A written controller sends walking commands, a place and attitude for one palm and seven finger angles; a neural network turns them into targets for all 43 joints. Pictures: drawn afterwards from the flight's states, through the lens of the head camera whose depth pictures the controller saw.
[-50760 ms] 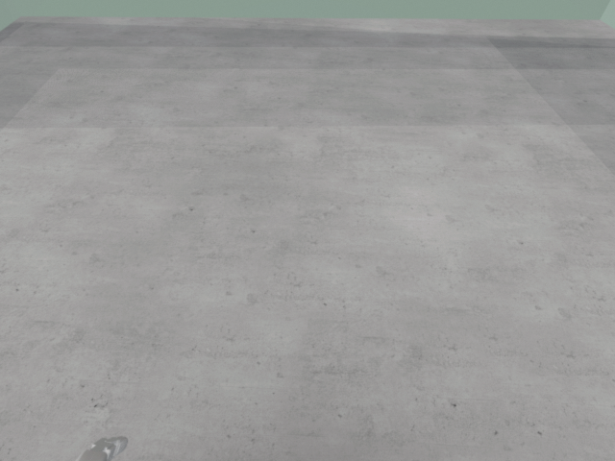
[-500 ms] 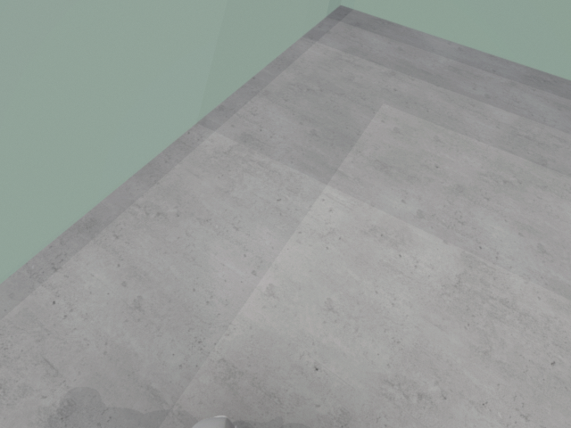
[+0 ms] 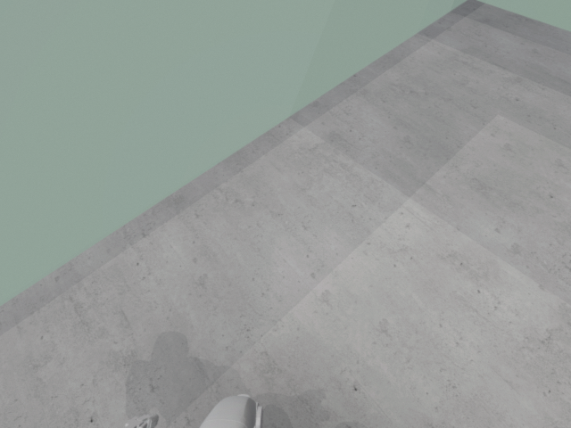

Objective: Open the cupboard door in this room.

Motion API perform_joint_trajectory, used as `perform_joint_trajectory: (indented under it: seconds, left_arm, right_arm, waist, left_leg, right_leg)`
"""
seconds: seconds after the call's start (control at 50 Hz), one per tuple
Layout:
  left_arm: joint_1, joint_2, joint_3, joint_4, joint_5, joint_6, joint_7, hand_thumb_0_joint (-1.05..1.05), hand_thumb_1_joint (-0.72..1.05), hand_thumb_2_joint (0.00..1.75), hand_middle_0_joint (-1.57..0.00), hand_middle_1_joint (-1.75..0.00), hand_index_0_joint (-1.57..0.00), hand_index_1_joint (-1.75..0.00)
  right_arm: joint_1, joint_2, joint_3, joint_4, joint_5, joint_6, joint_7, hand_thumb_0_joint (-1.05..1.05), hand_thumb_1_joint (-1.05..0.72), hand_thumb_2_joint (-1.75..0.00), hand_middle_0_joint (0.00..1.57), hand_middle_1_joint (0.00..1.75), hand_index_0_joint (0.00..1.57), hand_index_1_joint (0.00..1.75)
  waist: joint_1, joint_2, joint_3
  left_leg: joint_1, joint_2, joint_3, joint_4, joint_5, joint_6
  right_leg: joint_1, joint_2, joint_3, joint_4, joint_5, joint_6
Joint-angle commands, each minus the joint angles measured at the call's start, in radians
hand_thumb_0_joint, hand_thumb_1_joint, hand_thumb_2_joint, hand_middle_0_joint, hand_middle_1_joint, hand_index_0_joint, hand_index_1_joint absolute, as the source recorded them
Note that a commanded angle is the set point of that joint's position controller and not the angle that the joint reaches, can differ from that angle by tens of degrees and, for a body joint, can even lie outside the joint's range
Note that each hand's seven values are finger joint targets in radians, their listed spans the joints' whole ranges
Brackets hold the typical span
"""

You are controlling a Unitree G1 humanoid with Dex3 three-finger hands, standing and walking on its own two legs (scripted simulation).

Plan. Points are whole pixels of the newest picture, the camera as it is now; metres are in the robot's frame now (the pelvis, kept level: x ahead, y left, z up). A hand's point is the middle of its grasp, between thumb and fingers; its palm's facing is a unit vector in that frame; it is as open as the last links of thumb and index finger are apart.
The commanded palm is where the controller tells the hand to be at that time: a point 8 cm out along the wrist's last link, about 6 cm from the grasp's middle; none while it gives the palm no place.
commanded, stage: turn to face it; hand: left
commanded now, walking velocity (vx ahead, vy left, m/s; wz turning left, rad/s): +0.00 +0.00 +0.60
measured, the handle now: out of the picture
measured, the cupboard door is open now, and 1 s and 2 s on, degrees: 46 46 46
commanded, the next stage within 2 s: none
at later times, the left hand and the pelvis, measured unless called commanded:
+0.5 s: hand out of the picture +0.07 +0.23 -0.15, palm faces +0.30 -0.91 -0.28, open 7.3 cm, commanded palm none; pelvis +0.02 -0.02 +0.00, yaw +17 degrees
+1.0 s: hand out of the picture -0.03 +0.19 -0.18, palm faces +0.59 -0.77 -0.24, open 7.3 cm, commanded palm none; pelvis +0.04 -0.02 -0.01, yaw +36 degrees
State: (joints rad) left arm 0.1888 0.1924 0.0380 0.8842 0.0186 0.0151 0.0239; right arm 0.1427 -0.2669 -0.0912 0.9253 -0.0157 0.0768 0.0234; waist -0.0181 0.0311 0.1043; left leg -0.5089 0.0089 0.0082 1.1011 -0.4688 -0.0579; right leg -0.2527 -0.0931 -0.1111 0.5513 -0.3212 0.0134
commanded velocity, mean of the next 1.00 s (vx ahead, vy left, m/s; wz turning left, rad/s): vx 0.00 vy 0.00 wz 0.60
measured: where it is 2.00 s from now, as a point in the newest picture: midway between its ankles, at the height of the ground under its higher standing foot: outside the picture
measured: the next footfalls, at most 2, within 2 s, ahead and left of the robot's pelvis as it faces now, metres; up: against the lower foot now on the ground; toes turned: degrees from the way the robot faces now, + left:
left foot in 0.18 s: +0.05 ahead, +0.12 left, +0.00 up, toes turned +13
right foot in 0.56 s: +0.11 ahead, -0.15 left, +0.00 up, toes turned +17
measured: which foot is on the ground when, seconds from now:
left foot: up 0.00-0.16, down 0.18-0.54, up 0.56-0.84, down 0.86-1.00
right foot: down 0.00-0.18, up 0.20-0.54, down 0.56-0.86, up 0.88-1.00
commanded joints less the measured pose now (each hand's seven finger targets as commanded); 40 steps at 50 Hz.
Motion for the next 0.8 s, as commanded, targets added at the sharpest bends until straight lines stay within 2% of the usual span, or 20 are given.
perform_joint_trajectory:
  seconds: [0.0, 0.06, 0.12, 0.14, 0.16, 0.18, 0.2, 0.28, 0.38, 0.42, 0.48, 0.5, 0.52, 0.54, 0.56, 0.58, 0.6, 0.64, 0.72, 0.78]
  left_arm:
    - [0.081, 0.206, 0.057, -0.050, 0.004, -0.027, 0.011, 0.00, 0.90, 0.90, -0.20, -0.30, -0.20, -0.30]
    - [0.111, 0.239, 0.069, -0.033, 0.009, -0.025, 0.009, 0.00, 0.90, 0.90, -0.20, -0.30, -0.20, -0.30]
    - [0.061, 0.238, 0.073, -0.039, -0.004, -0.022, -0.001, 0.00, 0.90, 0.90, -0.20, -0.30, -0.20, -0.30]
    - [0.052, 0.203, 0.067, -0.064, -0.011, -0.017, -0.005, 0.00, 0.90, 0.90, -0.20, -0.30, -0.20, -0.30]
    - [0.009, 0.125, 0.045, -0.107, -0.016, -0.011, -0.009, 0.00, 0.90, 0.90, -0.20, -0.30, -0.20, -0.30]
    - [-0.050, 0.157, 0.045, -0.123, -0.005, 0.004, -0.002, 0.00, 0.90, 0.90, -0.20, -0.30, -0.20, -0.30]
    - [-0.075, 0.159, 0.048, -0.119, -0.001, 0.010, 0.001, 0.00, 0.90, 0.90, -0.20, -0.30, -0.20, -0.30]
    - [-0.026, 0.141, 0.054, -0.067, -0.001, 0.020, -0.015, 0.00, 0.90, 0.90, -0.20, -0.30, -0.20, -0.30]
    - [-0.052, 0.130, 0.050, -0.079, -0.004, 0.021, -0.016, 0.00, 0.90, 0.90, -0.20, -0.30, -0.20, -0.30]
    - [-0.041, 0.131, 0.048, -0.085, -0.004, 0.017, -0.017, 0.00, 0.90, 0.90, -0.20, -0.30, -0.20, -0.30]
    - [0.055, 0.144, 0.056, -0.064, -0.008, 0.003, -0.012, 0.00, 0.90, 0.90, -0.20, -0.30, -0.20, -0.30]
    - [0.095, 0.198, 0.067, -0.060, -0.001, -0.009, -0.004, 0.00, 0.90, 0.90, -0.20, -0.30, -0.20, -0.30]
    - [0.111, 0.301, 0.086, -0.064, 0.016, -0.018, 0.005, 0.00, 0.90, 0.90, -0.20, -0.30, -0.20, -0.30]
    - [0.086, 0.302, 0.077, -0.074, 0.007, -0.017, 0.009, 0.00, 0.90, 0.90, -0.20, -0.30, -0.20, -0.30]
    - [0.020, 0.264, 0.063, -0.091, 0.003, -0.014, 0.007, 0.00, 0.90, 0.90, -0.20, -0.30, -0.20, -0.30]
    - [-0.025, 0.216, 0.056, -0.100, 0.002, -0.018, 0.009, 0.00, 0.90, 0.90, -0.20, -0.30, -0.20, -0.30]
    - [-0.036, 0.195, 0.048, -0.101, -0.001, -0.019, 0.009, 0.00, 0.90, 0.90, -0.20, -0.30, -0.20, -0.30]
    - [-0.016, 0.181, 0.044, -0.095, 0.001, -0.021, 0.010, 0.00, 0.90, 0.90, -0.20, -0.30, -0.20, -0.30]
    - [0.077, 0.223, 0.062, -0.060, 0.008, -0.024, 0.009, 0.00, 0.90, 0.90, -0.20, -0.30, -0.20, -0.30]
    - [0.072, 0.252, 0.073, -0.053, 0.004, -0.021, 0.003, 0.00, 0.90, 0.90, -0.20, -0.30, -0.20, -0.30]
  right_arm:
    - [-0.090, -0.022, 0.015, -0.104, 0.009, -0.035, 0.004, 0.00, -0.90, -0.90, 0.20, 0.30, 0.20, 0.30]
    - [-0.103, -0.012, 0.023, -0.108, 0.010, -0.043, 0.007, 0.00, -0.90, -0.90, 0.20, 0.30, 0.20, 0.30]
    - [0.011, -0.060, 0.009, -0.084, 0.004, -0.050, 0.004, 0.00, -0.90, -0.90, 0.20, 0.30, 0.20, 0.30]
    - [0.085, -0.142, -0.013, -0.070, -0.004, -0.057, -0.002, 0.00, -0.90, -0.90, 0.20, 0.30, 0.20, 0.30]
    - [0.165, -0.253, -0.042, -0.063, -0.009, -0.058, -0.011, 0.00, -0.90, -0.90, 0.20, 0.30, 0.20, 0.30]
    - [0.206, -0.263, -0.041, -0.037, -0.006, -0.049, -0.020, 0.00, -0.90, -0.90, 0.20, 0.30, 0.20, 0.30]
    - [0.167, -0.236, -0.035, -0.048, -0.007, -0.053, -0.027, 0.00, -0.90, -0.90, 0.20, 0.30, 0.20, 0.30]
    - [0.019, -0.165, -0.013, -0.088, -0.006, -0.063, -0.042, 0.00, -0.90, -0.90, 0.20, 0.30, 0.20, 0.30]
    - [0.022, -0.179, -0.021, -0.087, -0.013, -0.057, -0.035, 0.00, -0.90, -0.90, 0.20, 0.30, 0.20, 0.30]
    - [0.009, -0.183, -0.026, -0.093, -0.013, -0.051, -0.032, 0.00, -0.90, -0.90, 0.20, 0.30, 0.20, 0.30]
    - [-0.040, -0.175, -0.031, -0.110, -0.005, -0.044, -0.030, 0.00, -0.90, -0.90, 0.20, 0.30, 0.20, 0.30]
    - [-0.042, -0.131, -0.027, -0.122, 0.005, -0.043, -0.026, 0.00, -0.90, -0.90, 0.20, 0.30, 0.20, 0.30]
    - [-0.039, -0.058, -0.017, -0.144, 0.011, -0.044, -0.019, 0.00, -0.90, -0.90, 0.20, 0.30, 0.20, 0.30]
    - [-0.050, -0.098, -0.022, -0.143, 0.003, -0.041, -0.016, 0.00, -0.90, -0.90, 0.20, 0.30, 0.20, 0.30]
    - [-0.023, -0.087, -0.017, -0.138, -0.002, -0.037, -0.007, 0.00, -0.90, -0.90, 0.20, 0.30, 0.20, 0.30]
    - [-0.017, -0.076, -0.021, -0.111, -0.004, -0.029, -0.005, 0.00, -0.90, -0.90, 0.20, 0.30, 0.20, 0.30]
    - [-0.012, -0.076, -0.018, -0.093, -0.003, -0.025, -0.003, 0.00, -0.90, -0.90, 0.20, 0.30, 0.20, 0.30]
    - [-0.025, -0.056, -0.004, -0.096, 0.003, -0.026, 0.002, 0.00, -0.90, -0.90, 0.20, 0.30, 0.20, 0.30]
    - [-0.094, -0.021, 0.015, -0.109, 0.010, -0.038, 0.008, 0.00, -0.90, -0.90, 0.20, 0.30, 0.20, 0.30]
    - [-0.041, -0.034, 0.017, -0.101, 0.008, -0.046, 0.006, 0.00, -0.90, -0.90, 0.20, 0.30, 0.20, 0.30]
  waist:
    - [0.055, -0.248, -0.164]
    - [0.069, -0.242, -0.167]
    - [-0.002, -0.185, -0.200]
    - [-0.046, 0.001, -0.249]
    - [-0.093, 0.296, -0.254]
    - [-0.101, 0.183, -0.259]
    - [-0.085, 0.133, -0.228]
    - [-0.001, 0.137, -0.161]
    - [-0.005, 0.109, -0.144]
    - [0.001, 0.143, -0.140]
    - [0.053, 0.106, -0.159]
    - [0.075, -0.035, -0.168]
    - [0.091, -0.350, -0.162]
    - [0.082, -0.337, -0.148]
    - [0.039, -0.239, -0.121]
    - [0.012, -0.250, -0.105]
    - [0.000, -0.270, -0.109]
    - [0.011, -0.294, -0.120]
    - [0.065, -0.225, -0.142]
    - [0.039, -0.222, -0.169]
  left_leg:
    - [-0.023, 0.015, 0.073, -0.216, 0.009, -0.014]
    - [0.052, -0.007, 0.112, -0.390, 0.028, 0.003]
    - [0.307, -0.014, 0.105, -0.632, 0.277, 0.031]
    - [0.494, 0.130, -0.063, -0.667, 0.514, 0.093]
    - [0.584, 0.410, -0.442, -0.708, 0.925, 0.262]
    - [0.554, 0.441, -0.428, -0.687, 0.931, 0.331]
    - [0.494, 0.391, -0.384, -0.719, 0.742, 0.313]
    - [0.360, 0.231, -0.253, -0.742, 0.570, 0.217]
    - [0.295, 0.211, -0.287, -0.763, 0.416, 0.217]
    - [0.266, 0.194, -0.303, -0.747, 0.393, 0.208]
    - [0.132, 0.146, -0.305, -0.658, 0.364, 0.165]
    - [0.018, 0.071, -0.252, -0.538, 0.242, 0.111]
    - [-0.124, -0.087, -0.053, -0.275, -0.051, 0.022]
    - [-0.102, -0.041, -0.064, -0.026, -0.156, 0.026]
    - [-0.081, -0.012, -0.085, 0.073, -0.084, 0.031]
    - [-0.100, -0.001, -0.064, 0.128, -0.024, 0.017]
    - [-0.105, 0.017, -0.042, 0.142, 0.005, 0.001]
    - [-0.081, 0.023, 0.006, 0.021, 0.008, -0.013]
    - [0.010, 0.007, 0.084, -0.288, 0.007, -0.009]
    - [0.146, -0.019, 0.116, -0.490, 0.117, 0.012]
  right_leg:
    - [0.266, -0.226, 0.074, -0.097, 0.776, -0.118]
    - [0.281, -0.252, 0.063, -0.046, 0.813, -0.113]
    - [0.134, -0.224, -0.016, 0.116, 0.670, -0.034]
    - [-0.059, -0.166, -0.061, 0.281, 0.389, 0.023]
    - [-0.327, -0.021, -0.049, 0.521, -0.334, 0.092]
    - [-0.351, -0.024, 0.090, 0.620, -0.361, 0.072]
    - [-0.362, -0.032, 0.113, 0.650, -0.290, 0.065]
    - [-0.300, -0.008, 0.122, 0.586, -0.102, 0.074]
    - [-0.198, 0.033, 0.100, 0.362, -0.114, 0.065]
    - [-0.137, 0.060, 0.086, 0.251, -0.109, 0.060]
    - [0.097, 0.083, 0.069, -0.027, 0.042, 0.048]
    - [0.222, -0.024, 0.174, -0.202, 0.038, 0.024]
    - [0.261, -0.308, 0.474, -0.320, 0.035, -0.080]
    - [0.126, -0.412, 0.510, -0.322, 0.114, -0.162]
    - [0.056, -0.354, 0.396, -0.300, 0.106, -0.172]
    - [0.065, -0.280, 0.328, -0.269, 0.199, -0.148]
    - [0.096, -0.238, 0.238, -0.221, 0.356, -0.132]
    - [0.166, -0.212, 0.113, -0.171, 0.586, -0.121]
    - [0.259, -0.242, 0.075, -0.090, 0.734, -0.118]
    - [0.220, -0.246, 0.032, -0.001, 0.706, -0.085]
